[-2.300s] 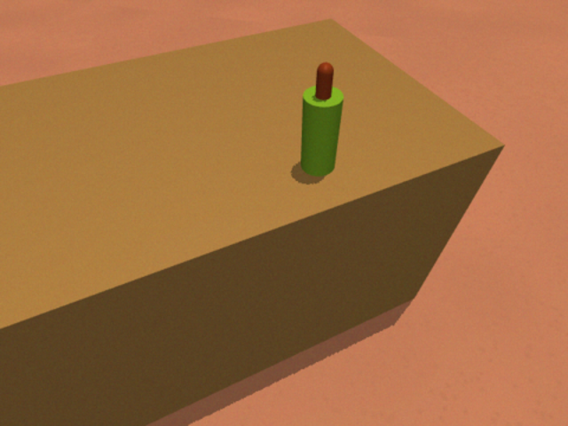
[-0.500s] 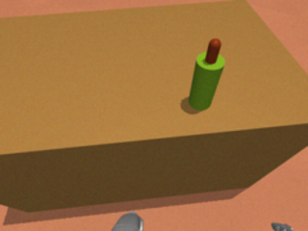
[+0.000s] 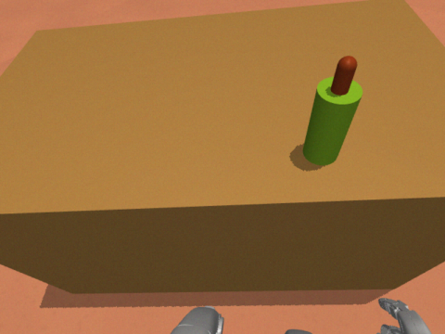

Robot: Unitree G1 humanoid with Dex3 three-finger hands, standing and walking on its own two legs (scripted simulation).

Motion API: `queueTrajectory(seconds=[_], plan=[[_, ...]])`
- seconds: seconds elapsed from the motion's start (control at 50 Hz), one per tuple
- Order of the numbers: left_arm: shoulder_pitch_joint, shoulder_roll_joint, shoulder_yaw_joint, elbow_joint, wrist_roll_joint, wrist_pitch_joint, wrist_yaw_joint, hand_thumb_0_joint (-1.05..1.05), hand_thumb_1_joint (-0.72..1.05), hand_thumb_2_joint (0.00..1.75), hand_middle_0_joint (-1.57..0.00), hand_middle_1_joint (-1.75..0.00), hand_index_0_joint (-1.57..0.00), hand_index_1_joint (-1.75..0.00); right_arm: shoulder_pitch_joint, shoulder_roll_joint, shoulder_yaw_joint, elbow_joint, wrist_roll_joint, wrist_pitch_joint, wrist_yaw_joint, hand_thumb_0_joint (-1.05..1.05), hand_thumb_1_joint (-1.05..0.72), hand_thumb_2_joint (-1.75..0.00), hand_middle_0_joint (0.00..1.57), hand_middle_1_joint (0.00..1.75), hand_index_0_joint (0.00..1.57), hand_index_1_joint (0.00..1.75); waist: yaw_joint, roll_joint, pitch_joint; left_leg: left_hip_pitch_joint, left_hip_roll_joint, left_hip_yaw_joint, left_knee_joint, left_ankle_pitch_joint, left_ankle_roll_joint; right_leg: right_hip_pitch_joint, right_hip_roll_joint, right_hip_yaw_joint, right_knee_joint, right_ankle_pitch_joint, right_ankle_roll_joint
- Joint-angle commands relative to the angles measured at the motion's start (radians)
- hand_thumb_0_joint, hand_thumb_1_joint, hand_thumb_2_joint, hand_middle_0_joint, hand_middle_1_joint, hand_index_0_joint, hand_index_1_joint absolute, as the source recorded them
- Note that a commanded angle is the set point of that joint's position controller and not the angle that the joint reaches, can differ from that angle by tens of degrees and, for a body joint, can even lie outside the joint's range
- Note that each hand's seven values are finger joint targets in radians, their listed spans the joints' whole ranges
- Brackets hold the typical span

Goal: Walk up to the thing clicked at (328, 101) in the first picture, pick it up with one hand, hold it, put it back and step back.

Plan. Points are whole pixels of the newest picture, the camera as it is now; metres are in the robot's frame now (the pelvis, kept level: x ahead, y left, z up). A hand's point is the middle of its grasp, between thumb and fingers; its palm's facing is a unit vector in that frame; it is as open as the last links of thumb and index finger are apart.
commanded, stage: walk up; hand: right
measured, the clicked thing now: (332, 113) +0.47 -0.18 +0.11
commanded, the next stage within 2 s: stand in 1.56 s
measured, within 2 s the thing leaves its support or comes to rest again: neither
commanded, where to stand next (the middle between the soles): +0.03 +0.02 m, yaw +1 degrees
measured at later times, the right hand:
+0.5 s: hand out of the picture +0.10 -0.22 -0.14, palm faces -0.08 +0.93 -0.37, open 7.4 cm
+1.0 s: hand out of the picture +0.08 -0.22 -0.13, palm faces -0.08 +0.93 -0.35, open 7.4 cm
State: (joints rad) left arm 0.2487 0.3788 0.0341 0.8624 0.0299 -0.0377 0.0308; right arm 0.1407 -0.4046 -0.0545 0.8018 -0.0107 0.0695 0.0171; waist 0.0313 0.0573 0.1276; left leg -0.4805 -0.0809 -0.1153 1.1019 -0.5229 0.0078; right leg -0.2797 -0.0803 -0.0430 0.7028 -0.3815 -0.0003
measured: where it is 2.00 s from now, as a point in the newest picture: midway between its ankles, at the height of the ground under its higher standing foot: outside the picture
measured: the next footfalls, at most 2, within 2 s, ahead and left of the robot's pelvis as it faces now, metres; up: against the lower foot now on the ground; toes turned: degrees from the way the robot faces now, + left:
left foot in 0.18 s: +0.05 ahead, +0.17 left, +0.00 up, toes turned +1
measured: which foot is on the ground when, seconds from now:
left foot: up 0.00-0.16, down 0.18-1.00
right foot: down 0.00-1.00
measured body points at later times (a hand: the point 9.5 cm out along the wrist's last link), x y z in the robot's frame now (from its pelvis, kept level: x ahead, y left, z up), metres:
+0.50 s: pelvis -0.02 +0.03 +0.00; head -0.01 +0.03 +0.45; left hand +0.02 +0.34 -0.13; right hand +0.10 -0.27 -0.11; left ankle +0.01 +0.17 -0.72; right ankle -0.01 -0.11 -0.72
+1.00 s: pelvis -0.02 +0.03 +0.02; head -0.01 +0.03 +0.47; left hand +0.06 +0.34 -0.11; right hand +0.08 -0.27 -0.10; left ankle +0.01 +0.17 -0.72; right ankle -0.01 -0.11 -0.72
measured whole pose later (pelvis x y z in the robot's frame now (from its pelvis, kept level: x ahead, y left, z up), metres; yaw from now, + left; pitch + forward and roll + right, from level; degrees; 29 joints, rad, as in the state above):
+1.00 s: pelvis -0.02 +0.03 +0.02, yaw +3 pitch -3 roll +0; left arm 0.07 0.36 0.01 1.11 0.00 0.00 -0.02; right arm 0.10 -0.36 0.01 1.11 -0.01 -0.02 0.01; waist 0.00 0.00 0.05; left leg -0.19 0.02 -0.05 0.41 -0.18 -0.03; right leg -0.13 -0.03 -0.01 0.40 -0.21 0.03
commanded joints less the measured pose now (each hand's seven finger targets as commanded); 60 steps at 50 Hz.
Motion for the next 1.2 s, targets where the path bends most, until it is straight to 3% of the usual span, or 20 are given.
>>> queueTrajectory(seconds=[0.0, 0.06, 0.1, 0.14, 0.16, 0.18, 0.2, 0.22, 0.28, 0.34, 0.38, 0.4, 0.44, 0.46, 0.48, 0.5, 0.54, 0.62, 0.86, 1.18], plan=[[0.006, 0.286, 0.091, -0.079, 0.007, -0.031, 0.021, 0.00, 0.90, 0.90, -0.20, -0.30, -0.20, -0.30, 0.011, -0.161, -0.062, -0.071, 0.005, -0.040, -0.003, 0.00, -0.90, -0.90, 0.20, 0.30, 0.20, 0.30, 0.001, -0.221, -0.095, -0.054, 0.047, 0.013, -0.063, 0.053, -0.011, 0.136, -0.173, 0.134, -0.192, 0.610, -0.181], [0.024, 0.286, 0.093, -0.089, 0.015, -0.021, 0.006, 0.00, 0.90, 0.90, -0.20, -0.30, -0.20, -0.30, -0.006, -0.142, -0.051, -0.057, 0.010, -0.054, -0.001, 0.00, -0.90, -0.90, 0.20, 0.30, 0.20, 0.30, 0.032, -0.291, -0.129, 0.032, 0.064, 0.097, -0.295, 0.074, -0.023, 0.171, -0.144, 0.092, -0.176, 0.511, -0.176], [-0.019, 0.296, 0.094, -0.104, 0.004, -0.004, -0.005, 0.00, 0.90, 0.90, -0.20, -0.30, -0.20, -0.30, 0.046, -0.143, -0.056, -0.027, 0.007, -0.071, -0.005, 0.00, -0.90, -0.90, 0.20, 0.30, 0.20, 0.30, -0.002, -0.305, -0.164, 0.146, 0.055, 0.144, -0.460, 0.127, -0.020, 0.128, -0.153, 0.082, -0.114, 0.438, -0.176], [-0.029, 0.251, 0.076, -0.112, -0.015, 0.016, -0.012, 0.00, 0.90, 0.90, -0.20, -0.30, -0.20, -0.30, 0.141, -0.165, -0.069, 0.031, -0.005, -0.089, -0.018, 0.00, -0.90, -0.90, 0.20, 0.30, 0.20, 0.30, -0.050, -0.188, -0.198, 0.343, 0.028, 0.149, -0.674, 0.321, -0.005, 0.021, -0.120, 0.046, 0.069, 0.365, -0.128], [0.014, 0.185, 0.054, -0.107, -0.023, 0.021, -0.013, 0.00, 0.90, 0.90, -0.20, -0.30, -0.20, -0.30, 0.134, -0.214, -0.081, 0.030, -0.018, -0.099, -0.025, 0.00, -0.90, -0.90, 0.20, 0.30, 0.20, 0.30, -0.044, -0.041, -0.228, 0.442, 0.148, -0.054, -0.683, 0.378, 0.043, -0.099, -0.073, 0.029, 0.205, 0.194, -0.074], [0.025, 0.119, 0.033, -0.111, -0.034, 0.028, -0.014, 0.00, 0.90, 0.90, -0.20, -0.30, -0.20, -0.30, 0.085, -0.266, -0.079, 0.005, -0.030, -0.109, -0.032, 0.00, -0.90, -0.90, 0.20, 0.30, 0.20, 0.30, -0.010, 0.139, -0.215, 0.450, 0.352, -0.381, -0.702, 0.472, 0.119, -0.263, 0.045, 0.024, 0.279, -0.206, -0.020], [-0.024, 0.221, 0.058, -0.087, -0.032, 0.041, 0.001, 0.00, 0.90, 0.90, -0.20, -0.30, -0.20, -0.30, 0.075, -0.330, -0.084, 0.003, -0.009, -0.107, -0.030, 0.00, -0.90, -0.90, 0.20, 0.30, 0.20, 0.30, -0.058, 0.093, -0.200, 0.261, 0.429, -0.437, -0.725, 0.332, 0.248, -0.143, 0.018, 0.129, 0.282, -0.293, -0.024], [-0.050, 0.250, 0.061, -0.065, -0.032, 0.041, 0.001, 0.00, 0.90, 0.90, -0.20, -0.30, -0.20, -0.30, 0.014, -0.318, -0.079, 0.011, -0.005, -0.103, -0.031, 0.00, -0.90, -0.90, 0.20, 0.30, 0.20, 0.30, -0.039, 0.098, -0.126, 0.128, 0.419, -0.422, -0.750, 0.240, 0.273, -0.092, 0.000, 0.123, 0.298, -0.274, -0.026], [0.033, 0.231, 0.062, -0.010, -0.042, 0.033, -0.016, 0.00, 0.90, 0.90, -0.20, -0.30, -0.20, -0.30, -0.054, -0.222, -0.038, 0.005, -0.009, -0.110, -0.036, 0.00, -0.90, -0.90, 0.20, 0.30, 0.20, 0.30, 0.006, 0.127, -0.110, 0.192, 0.279, -0.155, -0.666, 0.376, 0.167, -0.103, 0.004, 0.094, 0.175, -0.121, -0.031], [0.015, 0.207, 0.060, 0.025, -0.032, 0.026, -0.016, 0.00, 0.90, 0.90, -0.20, -0.30, -0.20, -0.30, -0.036, -0.233, -0.038, 0.037, -0.007, -0.104, -0.032, 0.00, -0.90, -0.90, 0.20, 0.30, 0.20, 0.30, -0.003, 0.145, -0.120, 0.162, 0.267, -0.137, -0.614, 0.441, 0.153, 0.027, 0.038, 0.032, -0.041, -0.073, -0.026], [0.030, 0.201, 0.057, 0.049, -0.019, 0.014, -0.013, 0.00, 0.90, 0.90, -0.20, -0.30, -0.20, -0.30, -0.045, -0.209, -0.026, 0.041, 0.003, -0.093, -0.031, 0.00, -0.90, -0.90, 0.20, 0.30, 0.20, 0.30, 0.016, 0.109, -0.134, 0.137, 0.240, -0.088, -0.545, 0.457, 0.112, 0.131, 0.053, 0.031, -0.239, 0.082, -0.036], [0.025, 0.236, 0.063, 0.055, -0.010, 0.006, -0.010, 0.00, 0.90, 0.90, -0.20, -0.30, -0.20, -0.30, -0.044, -0.174, -0.016, 0.039, 0.016, -0.093, -0.031, 0.00, -0.90, -0.90, 0.20, 0.30, 0.20, 0.30, 0.016, 0.037, -0.155, 0.115, 0.215, -0.057, -0.501, 0.440, 0.072, 0.174, 0.001, 0.114, -0.256, 0.176, -0.056], [-0.100, 0.304, 0.061, 0.037, -0.007, 0.004, -0.018, 0.00, 0.90, 0.90, -0.20, -0.30, -0.20, -0.30, -0.026, -0.153, -0.013, 0.071, 0.023, -0.087, -0.034, 0.00, -0.90, -0.90, 0.20, 0.30, 0.20, 0.30, -0.040, -0.129, -0.113, 0.204, 0.085, 0.043, -0.449, 0.120, 0.016, -0.048, -0.174, 0.335, -0.338, 0.060, -0.155], [-0.178, 0.284, 0.052, 0.023, -0.008, 0.008, -0.024, 0.00, 0.90, 0.90, -0.20, -0.30, -0.20, -0.30, 0.029, -0.158, -0.020, 0.112, 0.015, -0.086, -0.033, 0.00, -0.90, -0.90, 0.20, 0.30, 0.20, 0.30, -0.078, -0.150, -0.088, 0.324, 0.095, 0.042, -0.457, 0.082, 0.013, -0.160, -0.185, 0.320, -0.336, -0.003, -0.152], [-0.178, 0.239, 0.040, 0.025, -0.014, 0.011, -0.027, 0.00, 0.90, 0.90, -0.20, -0.30, -0.20, -0.30, 0.021, -0.172, -0.021, 0.118, 0.009, -0.092, -0.031, 0.00, -0.90, -0.90, 0.20, 0.30, 0.20, 0.30, -0.082, -0.093, -0.077, 0.332, 0.127, -0.010, -0.578, 0.118, 0.023, -0.163, -0.129, 0.243, -0.312, -0.013, -0.104], [-0.165, 0.211, 0.031, 0.037, -0.022, 0.012, -0.030, 0.00, 0.90, 0.90, -0.20, -0.30, -0.20, -0.30, -0.017, -0.189, -0.020, 0.116, 0.007, -0.102, -0.028, 0.00, -0.90, -0.90, 0.20, 0.30, 0.20, 0.30, -0.063, -0.054, -0.084, 0.293, 0.175, -0.082, -0.658, 0.162, 0.044, -0.108, -0.055, 0.163, -0.267, 0.034, -0.060], [-0.121, 0.209, 0.032, 0.078, -0.022, 0.007, -0.032, 0.00, 0.90, 0.90, -0.20, -0.30, -0.20, -0.30, -0.082, -0.185, -0.011, 0.118, 0.005, -0.107, -0.021, 0.00, -0.90, -0.90, 0.20, 0.30, 0.20, 0.30, -0.015, -0.077, -0.092, 0.204, 0.210, -0.109, -0.672, 0.180, 0.072, 0.007, -0.011, 0.123, -0.265, 0.044, -0.051], [-0.156, 0.209, 0.032, 0.104, -0.026, 0.000, -0.035, 0.00, 0.90, 0.90, -0.20, -0.30, -0.20, -0.30, -0.066, -0.167, 0.004, 0.159, 0.007, -0.114, -0.021, 0.00, -0.90, -0.90, 0.20, 0.30, 0.20, 0.30, -0.028, -0.078, -0.108, 0.233, 0.161, -0.026, -0.674, 0.282, 0.031, 0.057, -0.053, 0.164, -0.315, 0.122, -0.060], [-0.197, 0.193, 0.024, 0.178, -0.031, 0.010, -0.036, 0.00, 0.90, 0.90, -0.20, -0.30, -0.20, -0.30, -0.103, -0.168, 0.015, 0.232, 0.007, -0.117, -0.023, 0.00, -0.90, -0.90, 0.20, 0.30, 0.20, 0.30, -0.015, -0.049, -0.172, 0.292, 0.190, -0.018, -0.755, 0.434, 0.021, 0.171, -0.045, 0.114, -0.372, 0.248, -0.032], [-0.226, 0.186, 0.022, 0.221, -0.027, 0.016, -0.036, 0.00, 0.90, 0.90, -0.20, -0.30, -0.20, -0.30, -0.101, -0.160, 0.012, 0.276, 0.001, -0.114, -0.027, 0.00, -0.90, -0.90, 0.20, 0.30, 0.20, 0.30, -0.026, -0.041, -0.172, 0.315, 0.192, -0.004, -0.809, 0.437, 0.010, 0.196, -0.047, 0.105, -0.404, 0.269, -0.018]])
